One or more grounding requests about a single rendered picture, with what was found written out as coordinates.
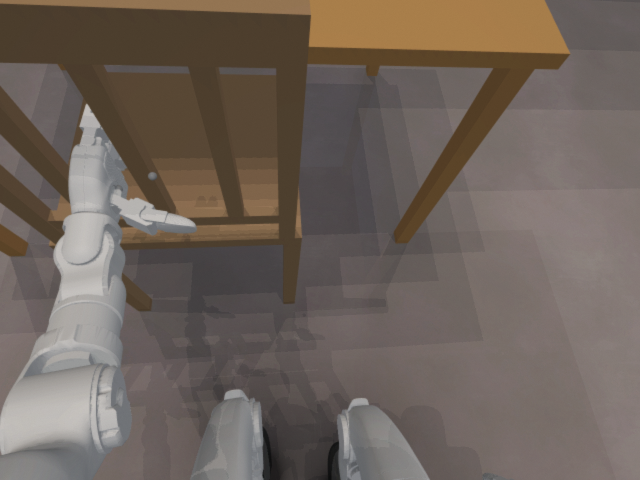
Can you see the robot left hand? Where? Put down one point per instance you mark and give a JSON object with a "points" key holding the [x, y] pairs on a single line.
{"points": [[95, 171]]}

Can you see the robot left thigh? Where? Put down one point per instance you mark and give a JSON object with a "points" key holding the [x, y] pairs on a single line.
{"points": [[233, 432]]}

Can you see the left robot forearm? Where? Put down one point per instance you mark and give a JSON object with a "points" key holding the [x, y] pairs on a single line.
{"points": [[87, 316]]}

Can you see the robot left upper arm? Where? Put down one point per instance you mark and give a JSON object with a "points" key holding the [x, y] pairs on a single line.
{"points": [[60, 425]]}

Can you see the robot left shin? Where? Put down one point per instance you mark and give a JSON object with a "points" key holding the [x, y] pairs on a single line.
{"points": [[257, 458]]}

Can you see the chair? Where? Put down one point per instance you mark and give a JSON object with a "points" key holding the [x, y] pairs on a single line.
{"points": [[226, 148]]}

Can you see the table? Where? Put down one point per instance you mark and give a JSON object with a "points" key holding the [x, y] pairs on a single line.
{"points": [[514, 37]]}

